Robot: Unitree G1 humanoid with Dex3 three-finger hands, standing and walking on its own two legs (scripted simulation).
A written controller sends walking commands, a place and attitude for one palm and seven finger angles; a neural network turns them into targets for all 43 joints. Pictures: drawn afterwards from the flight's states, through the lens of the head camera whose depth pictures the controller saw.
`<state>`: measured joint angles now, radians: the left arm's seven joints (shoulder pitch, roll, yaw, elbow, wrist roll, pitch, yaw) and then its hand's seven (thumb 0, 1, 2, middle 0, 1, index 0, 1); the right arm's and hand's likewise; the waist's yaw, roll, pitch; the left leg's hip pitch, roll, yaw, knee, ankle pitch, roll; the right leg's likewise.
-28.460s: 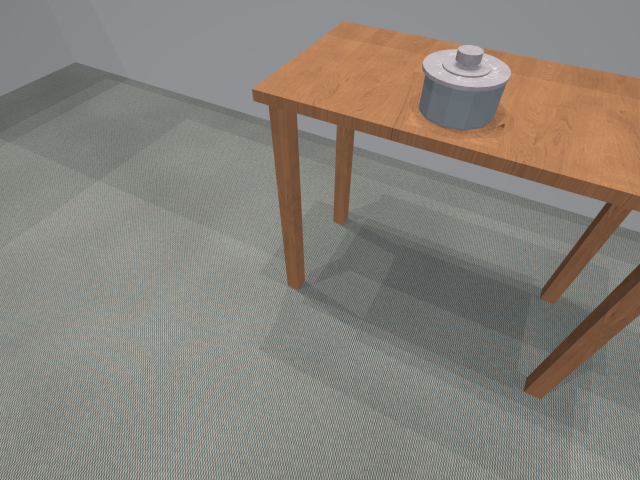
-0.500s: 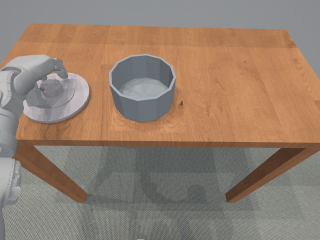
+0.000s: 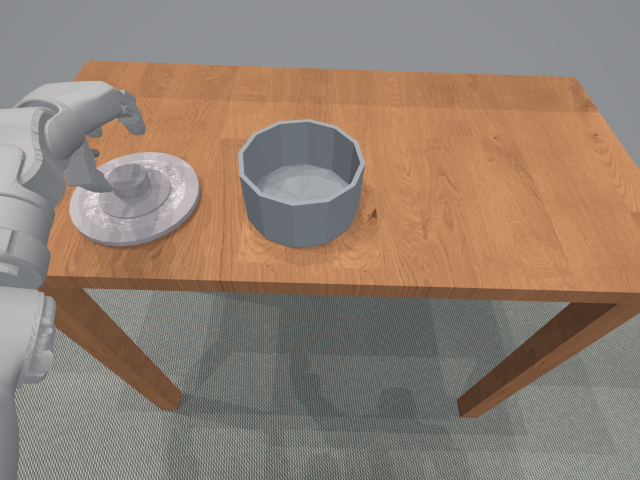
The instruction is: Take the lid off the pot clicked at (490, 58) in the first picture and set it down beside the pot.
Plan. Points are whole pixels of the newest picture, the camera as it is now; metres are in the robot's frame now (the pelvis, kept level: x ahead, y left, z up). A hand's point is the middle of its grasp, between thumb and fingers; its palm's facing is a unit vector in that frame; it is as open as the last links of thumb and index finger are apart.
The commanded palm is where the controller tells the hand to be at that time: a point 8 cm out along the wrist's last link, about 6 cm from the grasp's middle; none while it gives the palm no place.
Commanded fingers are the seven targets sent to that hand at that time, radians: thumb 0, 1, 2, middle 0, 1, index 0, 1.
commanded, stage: raise the empty hand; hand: left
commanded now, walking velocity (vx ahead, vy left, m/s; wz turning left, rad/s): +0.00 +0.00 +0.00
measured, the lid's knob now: (129, 181) +0.48 +0.26 +0.09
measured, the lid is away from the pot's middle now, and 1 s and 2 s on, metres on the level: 0.23 0.23 0.23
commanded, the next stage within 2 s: draw the hand back to the body in 0.78 s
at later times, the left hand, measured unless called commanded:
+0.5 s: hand (66, 113) +0.46 +0.27 +0.21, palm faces -0.24 -0.06 -0.97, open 11.0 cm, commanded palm +0.45 +0.26 +0.28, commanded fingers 0.00 -0.14 0.92 -0.49 -0.58 -0.49 -0.58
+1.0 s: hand (53, 94) +0.46 +0.27 +0.24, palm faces -0.20 -0.06 -0.98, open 11.0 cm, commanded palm +0.43 +0.27 +0.29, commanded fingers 0.00 -0.14 0.92 -0.49 -0.58 -0.49 -0.58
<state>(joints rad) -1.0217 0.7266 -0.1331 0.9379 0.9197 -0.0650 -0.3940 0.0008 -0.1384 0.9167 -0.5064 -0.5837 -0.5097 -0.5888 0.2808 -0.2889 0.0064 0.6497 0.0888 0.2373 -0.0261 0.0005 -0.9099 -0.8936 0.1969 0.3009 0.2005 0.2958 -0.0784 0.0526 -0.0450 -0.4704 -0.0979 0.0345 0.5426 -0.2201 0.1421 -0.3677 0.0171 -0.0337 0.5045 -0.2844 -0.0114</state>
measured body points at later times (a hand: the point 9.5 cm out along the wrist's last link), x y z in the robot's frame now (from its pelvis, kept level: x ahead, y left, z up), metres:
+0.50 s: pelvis +0.00 -0.01 +0.00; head +0.05 -0.01 +0.45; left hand +0.47 +0.27 +0.27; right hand +0.10 -0.28 -0.12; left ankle +0.03 +0.02 -0.73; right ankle -0.02 -0.14 -0.73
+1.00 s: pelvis +0.00 -0.02 +0.01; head +0.05 -0.02 +0.45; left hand +0.46 +0.27 +0.29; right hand +0.09 -0.29 -0.12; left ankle +0.03 +0.02 -0.73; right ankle -0.02 -0.14 -0.73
